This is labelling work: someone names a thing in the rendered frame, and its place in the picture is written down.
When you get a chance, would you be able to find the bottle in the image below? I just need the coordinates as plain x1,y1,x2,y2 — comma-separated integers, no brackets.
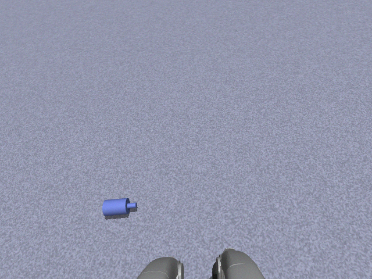
102,198,137,216

